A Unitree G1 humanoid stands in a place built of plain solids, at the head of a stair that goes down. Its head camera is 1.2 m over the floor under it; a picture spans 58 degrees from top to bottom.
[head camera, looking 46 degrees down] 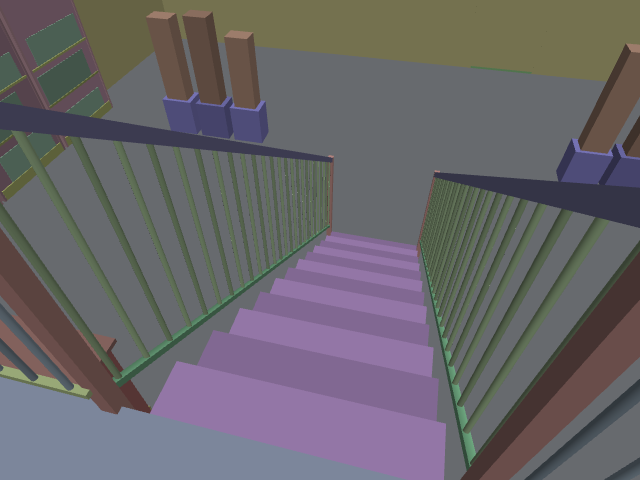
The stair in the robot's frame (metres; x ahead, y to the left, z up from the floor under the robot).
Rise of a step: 0.18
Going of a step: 0.24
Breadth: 0.92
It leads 14 degrees to the right of straight ahead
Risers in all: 13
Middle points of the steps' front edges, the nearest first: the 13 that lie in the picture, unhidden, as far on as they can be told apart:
0.40 0.11 0.00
0.64 0.05 -0.18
0.87 -0.01 -0.35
1.11 -0.06 -0.53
1.34 -0.12 -0.70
1.58 -0.18 -0.88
1.81 -0.23 -1.06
2.05 -0.29 -1.23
2.28 -0.35 -1.41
2.52 -0.40 -1.58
2.75 -0.46 -1.76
2.99 -0.52 -1.94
3.22 -0.57 -2.11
